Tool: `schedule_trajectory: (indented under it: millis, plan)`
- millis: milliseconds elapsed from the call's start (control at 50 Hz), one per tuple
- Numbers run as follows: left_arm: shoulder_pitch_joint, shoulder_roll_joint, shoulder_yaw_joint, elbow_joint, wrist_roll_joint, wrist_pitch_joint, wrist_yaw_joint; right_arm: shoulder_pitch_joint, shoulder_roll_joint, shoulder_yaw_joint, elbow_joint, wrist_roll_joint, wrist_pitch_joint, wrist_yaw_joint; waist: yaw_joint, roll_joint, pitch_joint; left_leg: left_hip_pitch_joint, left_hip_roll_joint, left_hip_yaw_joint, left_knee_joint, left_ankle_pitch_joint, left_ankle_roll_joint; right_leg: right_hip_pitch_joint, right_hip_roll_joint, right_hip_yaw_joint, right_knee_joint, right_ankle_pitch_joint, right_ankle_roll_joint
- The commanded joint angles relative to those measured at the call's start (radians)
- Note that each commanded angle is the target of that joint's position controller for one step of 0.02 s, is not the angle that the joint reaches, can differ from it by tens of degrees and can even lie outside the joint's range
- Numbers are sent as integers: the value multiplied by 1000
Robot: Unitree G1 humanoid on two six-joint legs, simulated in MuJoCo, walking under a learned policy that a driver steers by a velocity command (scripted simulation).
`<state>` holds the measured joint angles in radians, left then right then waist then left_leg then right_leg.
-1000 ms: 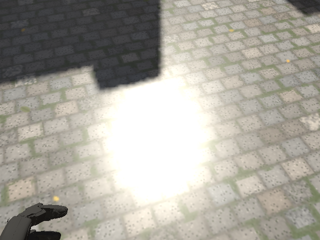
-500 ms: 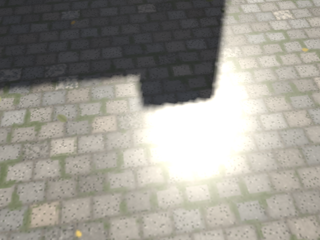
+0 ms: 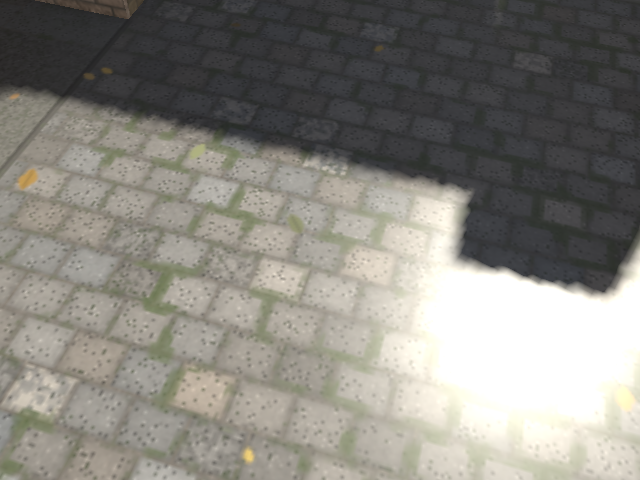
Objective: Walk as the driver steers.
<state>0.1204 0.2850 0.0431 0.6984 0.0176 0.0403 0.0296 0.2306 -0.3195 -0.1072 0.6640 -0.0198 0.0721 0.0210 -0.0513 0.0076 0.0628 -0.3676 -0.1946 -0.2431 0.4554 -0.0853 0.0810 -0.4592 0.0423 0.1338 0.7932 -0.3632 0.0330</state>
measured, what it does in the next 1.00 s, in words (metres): steps on the spot: right foot, then left foot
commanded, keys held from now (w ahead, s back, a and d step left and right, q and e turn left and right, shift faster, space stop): q+shift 0.34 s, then shift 0.14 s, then e+shift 0.52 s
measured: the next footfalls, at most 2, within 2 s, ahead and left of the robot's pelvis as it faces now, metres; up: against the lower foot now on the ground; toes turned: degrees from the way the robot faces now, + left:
right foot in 0.10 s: +0.08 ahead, -0.13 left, +0.00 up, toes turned +15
left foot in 0.56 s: -0.01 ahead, +0.08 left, +0.00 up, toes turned +27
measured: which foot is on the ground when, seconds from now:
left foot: down 0.00-0.12, up 0.14-0.54, down 0.56-1.00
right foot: up 0.00-0.08, down 0.10-0.56, up 0.58-0.98, down 1.00-1.00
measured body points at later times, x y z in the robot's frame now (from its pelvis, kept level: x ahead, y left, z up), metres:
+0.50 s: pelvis +0.01 -0.03 +0.00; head +0.05 -0.02 +0.45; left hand -0.01 +0.27 -0.10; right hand +0.28 -0.20 -0.10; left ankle -0.05 +0.07 -0.71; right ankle +0.05 -0.14 -0.74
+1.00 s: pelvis +0.01 -0.04 -0.01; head +0.04 -0.05 +0.43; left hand +0.06 +0.26 -0.11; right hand +0.20 -0.27 -0.13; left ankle -0.04 +0.07 -0.74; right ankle +0.02 -0.12 -0.74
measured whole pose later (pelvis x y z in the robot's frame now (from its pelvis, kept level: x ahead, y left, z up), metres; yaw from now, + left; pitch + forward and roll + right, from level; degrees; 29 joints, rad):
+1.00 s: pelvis +0.01 -0.04 -0.01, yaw +9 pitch +0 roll +1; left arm 0.24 0.29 0.08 0.68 0.01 0.07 -0.05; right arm 0.14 -0.29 -0.05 0.72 -0.02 0.03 -0.01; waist 0.02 0.03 0.08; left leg -0.23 0.11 0.28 0.64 -0.39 -0.01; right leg -0.30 -0.02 -0.09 0.64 -0.33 -0.03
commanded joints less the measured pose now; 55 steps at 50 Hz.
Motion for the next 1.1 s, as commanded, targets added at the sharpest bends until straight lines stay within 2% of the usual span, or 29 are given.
schedule_trajectory:
  millis: [20, 80, 100, 120, 140, 160, 180, 200, 260, 360, 460, 500, 520, 540, 560, 580, 600, 620, 660, 720, 780, 880, 960, 980, 1000, 1020, 1040, 1080, 1100]
  plan:
    - [-6, 88, 19, -69, -10, -27, 5, -1, -168, -48, -62, -4, -10, 2, 1, 133, -131, 152, 250, -383, -149, -189, 86, 26, 43, -8, -91, -10, -24]
    - [80, 104, 25, -47, -16, -38, 21, -57, -158, -44, -70, 7, -13, 7, 54, 147, -123, 34, 199, -405, -145, -227, 18, 250, 59, -15, -331, 37, -52]
    - [115, 133, 34, -40, -12, -43, 33, -64, -136, -36, -73, 17, -18, 4, 75, 103, -121, -49, 139, -361, -110, -356, -36, 369, -4, 18, -482, 73, -68]
    - [96, 219, 50, -64, -5, -40, 45, 12, -73, -21, -70, 25, -24, -3, 37, -75, -165, -127, 43, -209, 106, -515, -94, 462, -241, 229, -584, -95, -121]
    - [-13, 276, 55, -104, 17, -36, 36, 12, -99, -30, -75, 11, -28, -11, 29, -237, -106, -266, -67, 57, 396, -492, -119, 370, -432, 460, -660, -114, -221]
    - [-24, 192, 40, -100, 20, -31, 28, -33, -191, -49, -63, -23, -28, -10, 29, -115, -70, -237, 62, 84, 547, -397, -132, 275, -411, 338, -623, 47, -252]
    - [-56, 130, 22, -106, 14, -29, 24, -8, -174, -48, -50, -23, -24, 2, 3, -89, -72, -191, 68, 97, 626, -340, -122, 239, -337, 209, -569, 184, -230]
    - [-75, 110, 14, -113, 12, -29, 18, 31, -150, -40, -34, -20, -14, 15, -11, -88, -77, -183, 73, 111, 715, -303, -121, 242, -283, 103, -541, 283, -210]
    - [-34, 108, 11, -124, 13, -30, 19, 32, -132, -24, -30, 5, 4, 41, 18, -123, -72, -238, 119, 181, 778, -265, -137, 318, -245, -42, -499, 425, -207]
    - [124, 152, 38, -80, 14, -35, 10, -93, -87, 3, -78, 10, 12, 52, 105, -162, -82, -263, 183, 237, 576, -323, -165, 489, -310, -94, -445, 637, -230]
    - [104, 173, 51, -63, 12, -39, -21, -91, -58, 23, -80, 22, 8, 37, 87, -220, -124, -18, 152, 299, 319, -377, -115, 400, -311, -166, -374, 709, -213]
    - [117, 178, 52, -45, 2, -34, -28, -78, -49, 29, -71, 18, 2, 25, 79, -229, -125, 59, 132, 301, 164, -344, -91, 380, -305, -155, -325, 720, -204]
    - [104, 169, 46, -35, -11, -28, -30, -37, -34, 35, -53, 7, -7, 15, 42, -199, -124, 150, 128, 295, -16, -224, -74, 340, -283, -169, -277, 693, -178]
    - [125, 138, 35, -21, -21, -25, -34, 0, -46, 40, -33, -13, -21, 5, 23, -123, -141, 307, 178, 227, -191, -34, -60, 242, -263, -186, -231, 581, -125]
    - [182, 21, -2, -40, -12, -24, -44, 37, -90, 46, -34, -31, -38, -6, 42, 124, -223, 530, 470, -68, -214, 217, -22, 60, -202, -223, -94, 111, -55]
    - [190, -31, -22, -37, -11, -7, -47, -27, -105, 58, -36, -6, -50, -23, 52, 232, -203, 338, 597, -76, -144, 468, 116, 107, -121, -192, -111, -223, -27]
    - [150, 52, -2, -25, -20, 6, -44, -58, -57, 64, -29, -3, -56, -29, 29, 169, -159, 301, 542, 2, -121, 444, 142, 136, -123, -132, -61, -223, -24]
    - [126, 89, 15, -23, -27, 7, -48, -100, -56, 70, -24, -6, -56, -36, 41, 183, -97, 291, 503, 61, -120, 429, 127, 81, -87, -130, -1, -202, -27]
    - [176, 149, 49, 14, -14, 8, -51, -111, -99, 56, -15, 2, -45, -57, 56, 194, -61, 300, 453, 164, -103, 526, 98, 17, -61, -137, 145, -136, -23]
    - [221, 116, 52, 40, -14, 20, -51, -117, -62, 60, -25, 2, -35, -64, 61, 125, -82, 299, 462, 240, -105, 457, 107, -17, -56, -152, 304, -106, 2]
    - [168, 86, 49, 10, -11, 33, -60, -121, -40, 61, -22, -8, -37, -70, 45, 137, -41, 287, 472, 267, -138, 243, 109, -61, -80, -172, 247, -61, 19]
    - [126, 56, 42, -48, -9, 38, -82, -111, -65, 43, -6, -14, -56, -56, 38, 145, -68, 276, 519, 308, -90, 224, 104, 34, -92, -214, 38, -64, -14]
    - [146, 64, 51, -75, -16, 32, -87, -121, -99, 24, -3, -1, -61, -33, 70, 124, -95, 235, 544, 357, 27, 184, 42, 161, -69, -256, -139, -16, -63]
    - [185, 70, 54, -66, -8, 22, -81, -112, -99, 19, 5, 8, -58, -28, 101, 66, -107, 176, 517, 400, 127, 92, -10, 251, -56, -232, -258, 93, -81]
    - [249, 158, 78, -51, 11, 6, -64, -75, -77, 21, 4, 11, -56, -19, 128, -148, -111, 34, 419, 468, 381, -134, -82, 360, -162, 5, -438, 237, -124]
    - [284, 334, 118, -65, -2, -6, -56, -137, -3, 47, -87, 3, -43, -19, 120, -372, -91, -284, 198, 416, 579, -621, -157, 431, -415, 464, -480, 623, -296]
    - [343, 308, 126, -59, -16, -4, -55, -181, -38, 46, -84, -16, -32, -31, 173, -200, -154, -310, 205, 237, 715, -621, -148, 471, -418, 439, -479, 564, -372]
    - [197, 218, 95, -78, -15, 12, -39, -158, -55, 41, -57, 1, -44, -33, 98, -103, -57, -320, 250, 190, 698, -406, -128, 376, -299, 277, -489, 343, -317]
    - [126, 189, 85, -98, -24, 16, -33, -153, -71, 36, -52, -7, -51, -35, 72, -106, -49, -298, 256, 190, 656, -329, -128, 351, -241, 233, -490, 333, -276]
Over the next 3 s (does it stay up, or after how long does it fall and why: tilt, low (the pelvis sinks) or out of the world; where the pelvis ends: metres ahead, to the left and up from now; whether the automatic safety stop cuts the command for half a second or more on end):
stays up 0.85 -0.09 0.01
